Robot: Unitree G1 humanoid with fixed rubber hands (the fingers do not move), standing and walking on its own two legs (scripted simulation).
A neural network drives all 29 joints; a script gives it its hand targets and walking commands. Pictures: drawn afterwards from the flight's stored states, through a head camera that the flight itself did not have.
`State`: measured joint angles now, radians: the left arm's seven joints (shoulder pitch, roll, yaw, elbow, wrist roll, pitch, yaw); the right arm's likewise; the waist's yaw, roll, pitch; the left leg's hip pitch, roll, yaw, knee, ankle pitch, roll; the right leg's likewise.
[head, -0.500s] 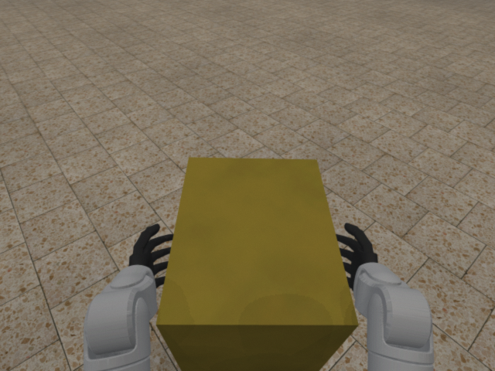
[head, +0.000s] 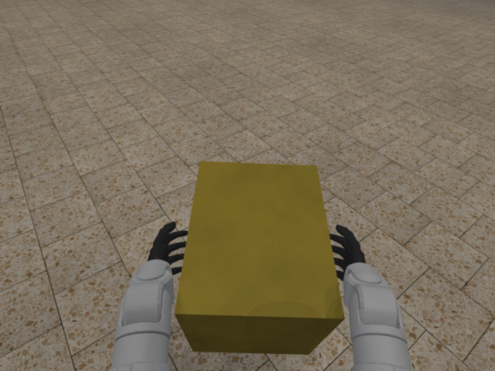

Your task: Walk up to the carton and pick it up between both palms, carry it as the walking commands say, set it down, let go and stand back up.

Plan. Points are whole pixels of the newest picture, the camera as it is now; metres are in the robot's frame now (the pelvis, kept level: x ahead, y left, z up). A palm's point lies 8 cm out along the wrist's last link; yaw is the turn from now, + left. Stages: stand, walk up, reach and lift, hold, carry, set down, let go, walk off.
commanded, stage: set down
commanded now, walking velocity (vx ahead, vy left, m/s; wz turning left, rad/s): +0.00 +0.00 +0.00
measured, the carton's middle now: (254, 259) +0.35 -0.04 -0.03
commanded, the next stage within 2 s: none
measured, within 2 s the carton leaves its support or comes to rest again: neither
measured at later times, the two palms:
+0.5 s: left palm (174, 271) +0.34 +0.11 -0.03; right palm (341, 271) +0.30 -0.20 -0.02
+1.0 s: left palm (183, 281) +0.37 +0.11 -0.12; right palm (330, 282) +0.33 -0.21 -0.11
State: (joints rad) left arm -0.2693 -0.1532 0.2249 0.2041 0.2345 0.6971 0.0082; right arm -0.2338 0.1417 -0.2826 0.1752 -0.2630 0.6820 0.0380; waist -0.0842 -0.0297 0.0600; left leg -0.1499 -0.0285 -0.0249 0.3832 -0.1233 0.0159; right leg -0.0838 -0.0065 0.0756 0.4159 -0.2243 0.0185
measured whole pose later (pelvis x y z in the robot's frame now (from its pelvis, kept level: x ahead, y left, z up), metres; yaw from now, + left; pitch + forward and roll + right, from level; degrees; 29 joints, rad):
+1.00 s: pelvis -0.01 +0.00 -0.06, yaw -2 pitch +26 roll -1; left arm -0.53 -0.15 0.40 0.50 0.31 0.30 -0.01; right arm -0.49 0.16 -0.51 0.45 -0.31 0.31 0.06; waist -0.07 0.00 -0.10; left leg -1.03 -0.06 -0.08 0.83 -0.24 0.00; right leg -0.97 0.05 0.10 0.86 -0.33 0.03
